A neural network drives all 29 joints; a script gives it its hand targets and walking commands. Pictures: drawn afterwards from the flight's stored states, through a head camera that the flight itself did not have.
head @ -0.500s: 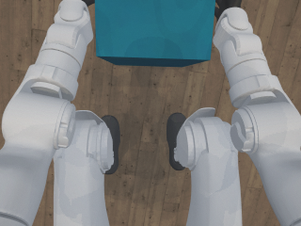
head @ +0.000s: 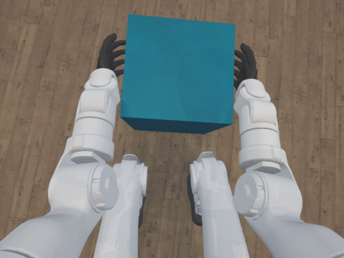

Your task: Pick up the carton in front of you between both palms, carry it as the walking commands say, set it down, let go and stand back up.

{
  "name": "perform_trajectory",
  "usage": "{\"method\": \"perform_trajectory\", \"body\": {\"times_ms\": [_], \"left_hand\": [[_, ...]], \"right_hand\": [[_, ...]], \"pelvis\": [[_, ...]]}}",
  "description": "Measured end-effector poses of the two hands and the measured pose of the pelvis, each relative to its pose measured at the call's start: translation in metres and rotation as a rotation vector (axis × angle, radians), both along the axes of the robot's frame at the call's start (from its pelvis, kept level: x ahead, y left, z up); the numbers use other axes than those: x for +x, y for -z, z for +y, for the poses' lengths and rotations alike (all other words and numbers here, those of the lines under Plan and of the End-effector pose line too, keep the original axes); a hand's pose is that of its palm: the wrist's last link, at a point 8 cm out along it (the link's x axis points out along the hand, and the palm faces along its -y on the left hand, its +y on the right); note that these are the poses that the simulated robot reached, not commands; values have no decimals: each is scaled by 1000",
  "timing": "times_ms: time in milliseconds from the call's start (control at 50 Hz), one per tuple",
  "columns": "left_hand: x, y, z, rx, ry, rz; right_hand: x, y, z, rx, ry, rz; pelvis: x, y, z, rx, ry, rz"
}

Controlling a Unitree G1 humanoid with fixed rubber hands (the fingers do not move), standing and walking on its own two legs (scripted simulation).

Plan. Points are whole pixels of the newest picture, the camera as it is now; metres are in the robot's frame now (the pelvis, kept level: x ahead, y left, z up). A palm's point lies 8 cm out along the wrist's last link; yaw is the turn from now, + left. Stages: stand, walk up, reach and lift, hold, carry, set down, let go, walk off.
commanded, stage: reach and lift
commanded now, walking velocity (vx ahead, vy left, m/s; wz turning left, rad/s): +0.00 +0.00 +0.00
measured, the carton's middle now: (174, 87) +0.48 -0.02 -0.13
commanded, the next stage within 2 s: none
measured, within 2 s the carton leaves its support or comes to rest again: neither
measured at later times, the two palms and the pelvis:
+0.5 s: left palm (70, 53) +0.45 +0.14 +0.10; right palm (286, 63) +0.44 -0.16 +0.10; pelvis +0.04 +0.00 +0.14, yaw +0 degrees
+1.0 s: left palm out of the picture +0.41 +0.14 +0.25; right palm out of the picture +0.40 -0.16 +0.25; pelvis +0.09 +0.00 +0.26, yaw +0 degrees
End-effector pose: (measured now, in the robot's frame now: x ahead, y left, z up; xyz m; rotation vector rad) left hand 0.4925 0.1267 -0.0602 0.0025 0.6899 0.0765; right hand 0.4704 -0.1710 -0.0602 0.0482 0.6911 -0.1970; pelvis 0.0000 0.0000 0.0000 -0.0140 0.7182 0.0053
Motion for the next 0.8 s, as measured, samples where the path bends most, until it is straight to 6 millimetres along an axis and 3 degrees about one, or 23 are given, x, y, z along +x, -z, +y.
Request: {"method": "perform_trajectory", "body": {"times_ms": [180, 800], "left_hand": [[-14, -49, 4, -7, -22, -9], [-70, -251, 13, -11, -60, 2]], "right_hand": [[-8, -50, 4, 12, -7, -10], [-56, -251, 11, 10, -35, 1]], "pelvis": [[14, -42, 0, 5, 6, -29], [74, -219, -3, 10, 6, -368]]}}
